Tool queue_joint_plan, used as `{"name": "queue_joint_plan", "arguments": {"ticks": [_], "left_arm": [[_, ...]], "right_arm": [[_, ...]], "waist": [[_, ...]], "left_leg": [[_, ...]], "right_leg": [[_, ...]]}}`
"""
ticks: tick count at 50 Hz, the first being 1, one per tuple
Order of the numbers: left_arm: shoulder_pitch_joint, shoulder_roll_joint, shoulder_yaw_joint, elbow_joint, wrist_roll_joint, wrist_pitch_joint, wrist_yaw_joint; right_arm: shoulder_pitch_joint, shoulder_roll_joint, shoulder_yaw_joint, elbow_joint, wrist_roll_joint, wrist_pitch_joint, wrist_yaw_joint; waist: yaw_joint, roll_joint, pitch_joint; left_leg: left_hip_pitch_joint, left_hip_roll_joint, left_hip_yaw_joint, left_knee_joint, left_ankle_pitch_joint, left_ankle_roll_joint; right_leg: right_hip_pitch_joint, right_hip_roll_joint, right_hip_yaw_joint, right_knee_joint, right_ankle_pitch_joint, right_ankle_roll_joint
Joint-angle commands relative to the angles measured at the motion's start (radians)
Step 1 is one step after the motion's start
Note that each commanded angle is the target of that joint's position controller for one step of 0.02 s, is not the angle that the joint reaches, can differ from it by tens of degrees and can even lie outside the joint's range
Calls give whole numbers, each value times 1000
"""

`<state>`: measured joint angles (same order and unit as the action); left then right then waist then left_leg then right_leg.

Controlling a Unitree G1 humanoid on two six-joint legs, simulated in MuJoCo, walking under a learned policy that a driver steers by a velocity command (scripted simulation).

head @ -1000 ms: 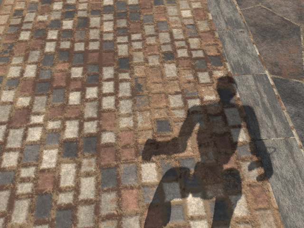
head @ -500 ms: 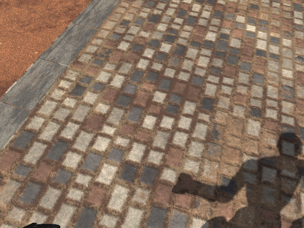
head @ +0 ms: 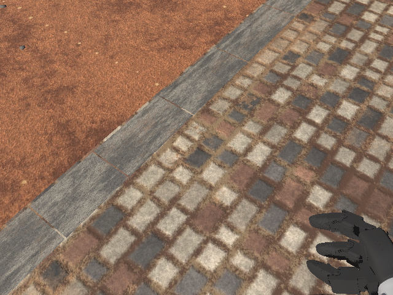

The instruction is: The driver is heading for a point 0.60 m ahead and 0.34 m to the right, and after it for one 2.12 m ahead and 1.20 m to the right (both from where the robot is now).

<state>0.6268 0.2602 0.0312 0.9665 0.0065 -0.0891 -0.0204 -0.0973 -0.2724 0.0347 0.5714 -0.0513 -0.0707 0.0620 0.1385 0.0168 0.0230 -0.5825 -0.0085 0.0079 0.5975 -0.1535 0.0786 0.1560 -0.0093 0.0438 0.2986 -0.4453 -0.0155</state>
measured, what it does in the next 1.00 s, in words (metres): walks ahead, turning right: left foot, then right foot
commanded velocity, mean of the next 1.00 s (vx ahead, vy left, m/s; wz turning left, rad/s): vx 0.99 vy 0.00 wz -0.87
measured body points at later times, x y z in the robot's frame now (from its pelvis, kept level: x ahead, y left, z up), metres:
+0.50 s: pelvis +0.46 -0.06 -0.03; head +0.49 -0.07 +0.42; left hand +0.73 +0.12 -0.12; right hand +0.36 -0.31 -0.16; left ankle +0.25 +0.13 -0.58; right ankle +0.55 -0.10 -0.72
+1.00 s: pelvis +0.88 -0.22 +0.01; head +0.90 -0.24 +0.46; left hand +1.19 -0.11 -0.09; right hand +0.74 -0.50 -0.08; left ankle +1.00 -0.15 -0.72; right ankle +0.74 -0.20 -0.61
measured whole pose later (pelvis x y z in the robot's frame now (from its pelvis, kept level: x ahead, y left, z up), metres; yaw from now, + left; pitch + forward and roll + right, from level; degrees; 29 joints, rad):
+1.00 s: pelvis +0.88 -0.22 +0.01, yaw -53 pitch +1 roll +2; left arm 0.25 0.39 0.07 0.75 0.03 -0.02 -0.04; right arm 0.24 -0.31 -0.03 0.70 -0.05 -0.06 -0.02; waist 0.01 -0.04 0.03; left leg -0.30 0.04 0.07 0.53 -0.24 -0.02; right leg -0.45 0.05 0.04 1.30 -0.31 -0.11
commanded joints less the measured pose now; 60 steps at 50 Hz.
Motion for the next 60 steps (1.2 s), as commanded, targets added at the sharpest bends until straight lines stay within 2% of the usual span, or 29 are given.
{"name": "queue_joint_plan", "arguments": {"ticks": [1,2,3,5,9,13,16,19,21,22,23,24,25,26,27,30,33,36,39,41,42,43,44,45,46,47,51,56,60], "left_arm": [[-189,141,29,-132,9,-25,8],[-111,51,12,-179,-33,-17,10],[-176,135,29,-184,-27,-1,11],[-254,114,27,-175,-6,21,-6],[-318,47,22,-188,20,80,-35],[-501,35,1,-279,14,83,-59],[-612,43,-17,-331,14,76,-80],[-543,98,-9,-303,13,75,-77],[-212,183,30,-211,13,77,-57],[-13,230,61,-146,9,76,-32],[-77,279,93,-144,-23,90,-5],[-188,402,107,-197,21,100,-6],[-185,383,117,-235,18,104,5],[-214,302,101,-221,17,98,18],[-253,256,88,-204,15,84,21],[-300,206,63,-206,5,35,25],[-300,221,70,-212,2,10,16],[-262,234,85,-206,-8,7,3],[-232,251,95,-200,-11,13,6],[-252,292,104,-205,1,16,11],[-302,317,107,-211,6,13,6],[-338,238,85,-234,8,-1,5],[-306,62,40,-282,-14,-5,9],[-244,103,25,-313,-22,6,11],[-319,168,35,-284,4,27,12],[-366,178,38,-286,20,39,-2],[-470,88,12,-346,36,83,-51],[-594,84,-16,-420,30,79,-63],[-723,70,-38,-437,29,60,-79]], "right_arm": [[628,-283,-117,122,-30,-5,-66],[594,-317,-118,102,-41,-4,-68],[487,-257,-118,100,-15,5,-69],[381,-131,-92,114,-3,-8,-64],[411,-53,-74,191,36,-44,-60],[417,-46,-72,225,30,-65,-54],[442,-101,-79,248,32,-68,-67],[489,-195,-98,249,28,-49,-96],[404,-256,-116,216,15,-13,-109],[361,-256,-119,200,8,1,-99],[322,-158,-101,198,3,-4,-73],[461,-88,-72,82,15,-27,-71],[390,-135,-64,46,15,-55,-71],[338,-163,-63,51,11,-69,-69],[309,-158,-62,48,5,-65,-69],[326,-125,-47,61,-32,3,-67],[156,-77,-26,-20,-16,15,-48],[61,-56,-15,-52,20,9,-39],[51,-99,-29,-63,27,2,-46],[208,-175,-62,-17,28,-4,-64],[395,-213,-83,26,28,-9,-78],[619,-280,-113,66,9,-14,-101],[663,-342,-125,77,-32,-15,-108],[526,-338,-136,62,-19,-7,-97],[407,-217,-117,35,-9,1,-92],[378,-158,-103,47,-1,4,-86],[483,-81,-81,169,22,-25,-68],[471,-115,-83,207,17,-62,-47],[570,-173,-86,267,19,-57,-53]], "waist": [[-385,83,-333],[-285,244,-432],[-264,164,-297],[-202,59,-56],[-130,58,55],[-113,59,107],[-110,4,139],[-56,54,30],[122,93,-139],[193,43,-206],[129,-178,-118],[-63,-282,-236],[5,-125,-332],[-37,22,-133],[-99,79,-35],[-191,104,57],[-159,50,98],[-90,-18,56],[-71,-55,13],[-149,-52,-98],[-270,-36,-189],[-366,24,-300],[-304,284,-355],[-208,389,-369],[-205,193,-213],[-199,80,-121],[-166,73,6],[-117,59,90],[-153,33,136]], "left_leg": [[988,262,-286,-41,-413,15],[1001,481,-767,-267,-693,51],[869,442,-787,-366,-744,73],[618,351,-458,-365,-390,68],[487,255,-115,-443,-55,3],[453,192,140,-484,292,-24],[475,181,261,-494,601,-62],[617,208,277,-292,1185,-85],[560,248,238,131,1316,-75],[413,217,221,484,1035,-62],[130,-3,203,898,-88,-73],[-223,-50,45,1176,-360,-119],[-335,-24,-108,1152,-296,-107],[-341,37,-121,1001,-225,-93],[-264,80,-116,875,-200,-97],[-67,138,-97,670,-238,-145],[36,141,-32,364,-55,-168],[158,85,-9,105,228,-147],[225,44,-28,-34,229,-122],[408,-10,-37,-58,64,-103],[612,-1,-25,-61,-3,-92],[856,146,-156,-46,-253,-65],[1028,428,-595,-204,-608,-26],[958,491,-955,-371,-752,38],[812,433,-779,-366,-774,40],[691,384,-578,-345,-575,29],[512,281,-202,-395,-147,-20],[418,235,57,-502,181,3],[487,234,181,-553,596,2]], "right_leg": [[-644,-22,16,802,356,-102],[-815,42,60,1065,-14,-106],[-908,2,53,1105,100,-107],[-899,-78,34,1023,200,-92],[-901,-130,19,973,233,-66],[-926,-106,-71,816,427,-67],[-812,-57,-189,545,519,-107],[-600,72,-274,447,486,-154],[-247,117,-215,452,373,-206],[-8,108,-127,381,314,-245],[82,35,16,324,270,-272],[294,-184,529,262,418,-468],[328,-263,783,25,62,-528],[124,-249,763,-84,-44,-456],[-59,-207,671,-93,22,-407],[-416,-77,449,-104,234,-362],[-585,13,337,-143,326,-329],[-535,41,315,-116,497,-256],[-378,5,357,-29,648,-208],[-294,8,366,188,876,-162],[-350,39,336,412,895,-138],[-502,87,275,724,703,-123],[-797,185,172,1015,-99,-108],[-932,129,111,1129,-22,-114],[-960,47,77,1131,94,-111],[-941,8,51,1080,150,-100],[-932,-75,42,1019,191,-77],[-911,-41,21,732,388,-73],[-727,25,-150,439,418,-132]]}}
